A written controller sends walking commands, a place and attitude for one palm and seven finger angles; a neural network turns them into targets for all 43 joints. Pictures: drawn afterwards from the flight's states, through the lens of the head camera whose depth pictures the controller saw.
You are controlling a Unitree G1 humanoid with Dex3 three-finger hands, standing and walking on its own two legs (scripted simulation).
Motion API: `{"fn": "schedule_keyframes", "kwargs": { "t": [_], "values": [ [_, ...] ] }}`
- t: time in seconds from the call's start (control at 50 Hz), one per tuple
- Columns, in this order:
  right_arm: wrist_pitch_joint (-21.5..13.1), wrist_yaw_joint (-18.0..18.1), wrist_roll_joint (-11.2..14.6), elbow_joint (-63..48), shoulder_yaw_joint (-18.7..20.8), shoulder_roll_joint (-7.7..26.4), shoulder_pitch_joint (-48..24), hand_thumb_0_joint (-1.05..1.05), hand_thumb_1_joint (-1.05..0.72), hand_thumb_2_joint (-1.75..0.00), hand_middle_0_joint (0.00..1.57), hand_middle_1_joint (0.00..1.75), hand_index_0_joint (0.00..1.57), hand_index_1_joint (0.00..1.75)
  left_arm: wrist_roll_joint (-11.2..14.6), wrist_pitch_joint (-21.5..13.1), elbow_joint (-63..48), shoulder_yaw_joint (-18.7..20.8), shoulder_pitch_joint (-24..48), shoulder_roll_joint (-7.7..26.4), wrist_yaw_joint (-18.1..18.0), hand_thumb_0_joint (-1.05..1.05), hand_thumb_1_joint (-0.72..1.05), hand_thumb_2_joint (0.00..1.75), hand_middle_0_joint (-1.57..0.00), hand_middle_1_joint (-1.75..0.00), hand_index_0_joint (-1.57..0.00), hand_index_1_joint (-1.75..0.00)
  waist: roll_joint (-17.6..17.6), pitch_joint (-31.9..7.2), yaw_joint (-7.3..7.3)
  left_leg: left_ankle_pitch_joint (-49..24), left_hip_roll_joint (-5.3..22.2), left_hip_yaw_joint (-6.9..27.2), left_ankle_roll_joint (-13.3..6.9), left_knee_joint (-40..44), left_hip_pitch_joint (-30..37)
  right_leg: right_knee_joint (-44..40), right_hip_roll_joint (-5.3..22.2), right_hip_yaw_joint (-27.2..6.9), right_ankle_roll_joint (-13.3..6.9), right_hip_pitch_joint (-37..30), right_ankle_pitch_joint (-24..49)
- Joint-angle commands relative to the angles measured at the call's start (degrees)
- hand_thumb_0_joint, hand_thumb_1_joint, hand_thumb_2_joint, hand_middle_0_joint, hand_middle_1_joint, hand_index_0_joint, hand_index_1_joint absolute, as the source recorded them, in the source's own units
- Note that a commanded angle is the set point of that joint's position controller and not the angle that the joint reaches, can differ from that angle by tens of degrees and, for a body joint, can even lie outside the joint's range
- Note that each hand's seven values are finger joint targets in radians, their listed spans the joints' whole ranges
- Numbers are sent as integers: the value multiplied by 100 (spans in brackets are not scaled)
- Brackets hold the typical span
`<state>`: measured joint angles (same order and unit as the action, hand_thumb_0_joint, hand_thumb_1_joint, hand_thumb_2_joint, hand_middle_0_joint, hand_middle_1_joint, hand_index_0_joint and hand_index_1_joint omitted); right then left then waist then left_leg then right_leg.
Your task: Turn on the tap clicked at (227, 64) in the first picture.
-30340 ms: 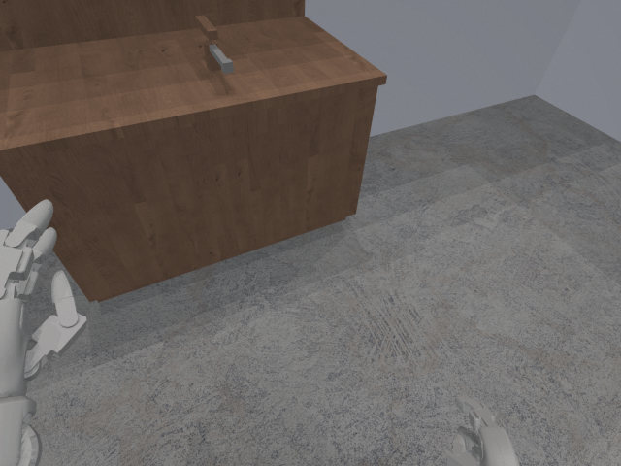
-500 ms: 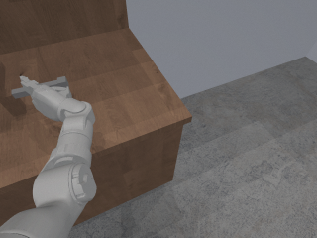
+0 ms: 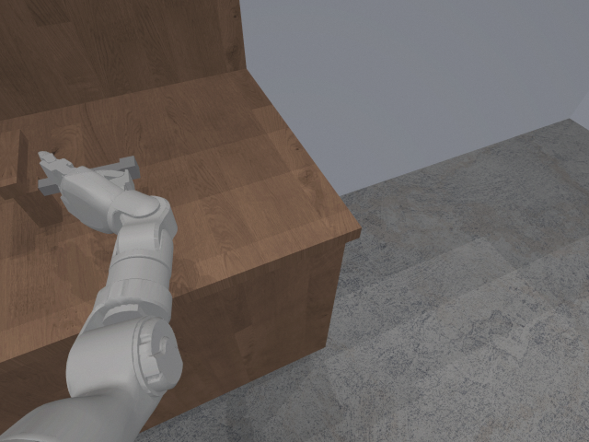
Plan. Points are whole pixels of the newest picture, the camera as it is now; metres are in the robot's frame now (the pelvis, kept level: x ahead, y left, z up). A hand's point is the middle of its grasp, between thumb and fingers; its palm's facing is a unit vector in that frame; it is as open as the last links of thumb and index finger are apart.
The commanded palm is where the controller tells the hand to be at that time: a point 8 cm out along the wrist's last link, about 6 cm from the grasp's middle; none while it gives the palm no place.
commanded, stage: lift the hand up off the lever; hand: left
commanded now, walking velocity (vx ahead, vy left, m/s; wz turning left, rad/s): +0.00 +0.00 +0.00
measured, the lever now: (130, 168) +0.56 +0.27 +0.05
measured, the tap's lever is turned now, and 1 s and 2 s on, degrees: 86 86 86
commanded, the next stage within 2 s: draw the hand back beside the body in 0.34 s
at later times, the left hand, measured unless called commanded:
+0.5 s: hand (127, 172) +0.46 +0.22 +0.13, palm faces +0.79 -0.59 -0.15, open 7.9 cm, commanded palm +0.39 +0.24 +0.14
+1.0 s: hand (67, 247) +0.31 +0.23 +0.17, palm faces +0.31 -0.93 -0.21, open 7.7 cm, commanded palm +0.27 +0.26 +0.17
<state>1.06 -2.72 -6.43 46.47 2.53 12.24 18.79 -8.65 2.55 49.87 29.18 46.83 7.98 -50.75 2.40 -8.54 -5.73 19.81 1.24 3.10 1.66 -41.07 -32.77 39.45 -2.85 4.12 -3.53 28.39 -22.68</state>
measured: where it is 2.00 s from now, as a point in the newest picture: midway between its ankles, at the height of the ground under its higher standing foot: outside the picture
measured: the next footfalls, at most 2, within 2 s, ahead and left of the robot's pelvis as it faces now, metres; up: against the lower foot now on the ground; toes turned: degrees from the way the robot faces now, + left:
none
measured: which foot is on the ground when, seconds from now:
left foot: down 0.00-1.00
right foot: down 0.00-1.00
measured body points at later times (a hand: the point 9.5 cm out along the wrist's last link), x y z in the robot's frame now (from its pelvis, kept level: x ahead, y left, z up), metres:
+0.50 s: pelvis -0.01 +0.00 +0.00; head +0.03 +0.00 +0.45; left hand +0.41 +0.25 +0.14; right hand +0.05 -0.25 -0.14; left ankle +0.00 +0.14 -0.71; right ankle -0.04 -0.08 -0.71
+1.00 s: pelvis -0.02 +0.02 +0.03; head -0.04 +0.00 +0.48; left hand +0.29 +0.28 +0.18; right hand +0.14 -0.24 -0.07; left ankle +0.00 +0.14 -0.71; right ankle -0.04 -0.08 -0.71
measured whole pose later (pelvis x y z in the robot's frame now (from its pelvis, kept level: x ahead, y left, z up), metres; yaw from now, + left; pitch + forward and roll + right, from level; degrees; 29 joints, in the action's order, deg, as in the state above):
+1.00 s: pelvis -0.02 +0.02 +0.03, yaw -2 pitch -3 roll +0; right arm -2.0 4.4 1.5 39.5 0.2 15.3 10.5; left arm 4.3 -5.0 13.8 9.1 9.8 17.4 -7.8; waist 2.9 0.4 2.1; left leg 11.5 0.7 0.1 0.2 -24.0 -9.4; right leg 23.1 -2.1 1.0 -2.1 6.3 -13.7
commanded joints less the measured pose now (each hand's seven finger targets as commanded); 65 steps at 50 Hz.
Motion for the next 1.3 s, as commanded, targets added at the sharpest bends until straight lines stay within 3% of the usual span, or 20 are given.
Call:
{"fn": "schedule_keyframes", "kwargs": {
  "t": [0.0,0.04,0.16,0.34,0.42,0.44,0.46,0.5,0.56,0.62,0.64,0.7,0.72,0.74,0.84,0.92,1.02,1.14,1.24,1.28],
  "values": [
    [-215,33,29,-458,255,742,152,0,-90,-90,20,30,20,30,-252,-304,-1448,-677,2904,838,25,0,90,90,-15,-15,-15,-15,21,-1724,-50,-2087,-145,-217,-330,226,1187,-501,133,-90,302,-748,2558],
    [-227,34,28,-440,268,756,121,0,-90,-90,20,30,20,30,-212,-270,-1494,-748,2754,723,50,0,90,90,-15,-15,-15,-15,181,-1745,2,-2206,-146,-168,-290,254,1343,-507,107,-59,261,-703,2462],
    [-176,99,84,-427,213,763,-23,0,-90,-90,20,30,20,30,-2,-43,-1220,-572,2735,830,46,0,90,90,-15,-15,-15,-15,-193,-1514,24,-1906,-192,-204,-303,407,1088,-624,177,-82,306,-903,2453],
    [-198,134,-11,-407,230,720,-18,0,-90,-90,20,30,20,30,-390,-201,-1322,-241,3140,1328,-154,0,90,90,-15,-15,-15,-15,-131,-1853,74,-1952,-182,-194,-322,239,1012,-474,191,-128,306,-833,2495],
    [-210,140,6,-392,212,719,11,0,-90,-90,20,30,20,30,-369,-144,-944,-536,3232,1036,-54,0,90,90,-15,-15,-15,-15,-140,-1665,-95,-1721,-177,-216,-330,213,915,-512,192,-139,324,-609,2260],
    [-93,275,57,-578,275,826,16,0,-90,-90,20,30,20,30,-493,-198,-1439,-1408,2775,983,801,0,90,90,-15,-15,-15,-15,-301,-1790,-161,-1913,-211,-343,-376,190,1105,-437,147,-283,283,-873,2712],
    [-72,368,174,-735,291,841,96,0,-90,-90,20,30,20,30,-337,-268,-1745,-1043,2567,1435,1203,0,90,90,-15,-16,-15,-16,-161,-2168,5,-2095,-209,-403,-400,242,1309,-512,176,-353,280,-1217,3150],
    [-43,480,295,-894,259,774,97,0,-90,-90,20,30,20,30,-117,-360,-2308,-1235,2079,1394,1733,0,90,90,-15,-16,-15,-16,64,-2484,191,-2430,-208,-427,-396,366,1630,-557,164,-405,284,-1679,3699],
    [-35,569,491,-1019,169,731,34,0,-90,-90,20,30,20,30,564,-532,-2621,-1422,645,1055,2732,0,90,90,-16,-17,-16,-17,-228,-1913,408,-2616,-142,-402,-372,610,1764,-732,98,-372,258,-1944,3983],
    [-58,678,643,-1249,104,736,-256,0,-90,-90,20,30,20,30,1221,-552,-3303,-817,-520,1425,3176,0,90,90,-16,-18,-16,-18,-522,-1518,780,-2215,-176,-471,-374,909,1592,-973,172,-440,363,-2507,4216],
    [-8,581,688,-1095,56,850,-187,0,-90,-90,20,30,20,30,888,-539,-2711,-688,-1471,2704,3481,0,90,90,-16,-18,-16,-18,-44,-1257,753,-2068,-133,-584,-397,1210,1917,-1006,291,-551,383,-2564,4063],
    [-48,614,802,-1463,17,794,-664,0,-90,-90,20,30,20,30,1146,-790,-3893,-965,-1167,2544,3958,0,90,90,-16,-19,-16,-19,-267,-536,660,-1886,-162,-616,-435,1540,2033,-1428,243,-578,405,-2471,3551],
    [-93,646,823,-1504,17,815,-783,0,-90,-90,20,30,20,30,1196,-860,-4146,-949,-1052,2641,4037,0,90,90,-16,-19,-16,-19,-382,-405,618,-1786,-151,-596,-448,1626,2142,-1579,219,-587,408,-2402,3340],
    [-144,677,830,-1555,25,828,-918,0,-90,-90,20,30,20,30,1227,-933,-4602,-970,-934,2716,4111,0,90,90,-17,-20,-17,-20,-65,-314,615,-1725,-168,-593,-447,1694,2318,-1691,199,-588,373,-2319,3066],
    [-529,702,806,-1578,-4,816,-1177,0,-90,-90,20,30,20,30,1223,-1102,-5174,-1759,-1178,1922,4266,0,90,90,-17,-21,-17,-21,429,-138,445,-1590,-169,-546,-409,1854,3010,-2025,61,-542,290,-1828,2277],
    [-618,729,805,-1498,-44,849,-1263,0,-90,-90,20,30,20,30,1258,-1103,-4730,-2155,-1666,1496,4345,0,90,90,-18,-22,-18,-22,-332,307,416,-930,-158,-416,-424,2083,2955,-2225,24,-468,289,-1622,1406],
    [-629,728,743,-1614,-126,823,-1504,0,-90,-90,20,30,20,30,1298,-1190,-5249,-1781,-2423,1822,4422,0,90,90,-18,-24,-18,-24,-312,-64,665,-1156,-190,-349,-390,2233,3174,-2262,55,-425,241,-2097,1590],
    [-582,726,677,-1729,-208,728,-1722,0,-90,-90,20,30,20,30,1324,-1185,-6284,-1118,-3046,2316,4456,0,90,90,-19,-26,-19,-26,320,123,834,-1431,-178,-331,-280,2386,3201,-2399,57,-402,189,-2398,1805],
    [-641,698,634,-1792,-226,666,-1756,0,-90,-90,20,30,20,30,1303,-1140,-6877,-1267,-3760,2029,4481,0,90,90,-19,-27,-19,-27,483,293,813,-1567,-138,-300,-243,2433,3317,-2477,27,-375,170,-2399,1826],
    [-661,684,628,-1807,-221,667,-1742,0,-90,-90,20,30,20,30,1322,-1117,-6892,-1428,-4126,1826,4501,0,90,90,-19,-28,-19,-28,88,418,804,-1551,-108,-283,-255,2465,3263,-2479,21,-354,189,-2395,1793]
  ]
}}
